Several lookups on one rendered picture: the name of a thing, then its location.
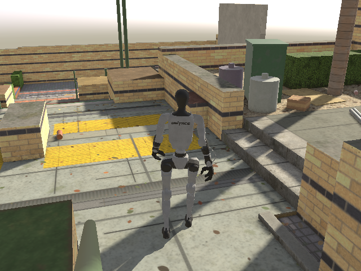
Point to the left robot hand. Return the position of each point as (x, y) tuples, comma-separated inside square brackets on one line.
[(159, 152)]

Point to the left robot upper arm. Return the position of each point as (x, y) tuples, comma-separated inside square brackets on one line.
[(161, 126)]

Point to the left robot shin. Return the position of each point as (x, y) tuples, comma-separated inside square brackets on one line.
[(165, 211)]

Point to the right robot forearm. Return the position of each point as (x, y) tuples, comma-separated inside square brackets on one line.
[(206, 154)]

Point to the robot left foot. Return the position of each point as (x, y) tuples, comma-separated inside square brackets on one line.
[(166, 233)]

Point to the right robot hand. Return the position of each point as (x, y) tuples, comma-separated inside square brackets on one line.
[(210, 172)]

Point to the right robot upper arm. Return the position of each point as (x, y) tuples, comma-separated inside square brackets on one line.
[(198, 119)]

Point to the left robot forearm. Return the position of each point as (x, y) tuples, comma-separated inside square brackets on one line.
[(156, 145)]

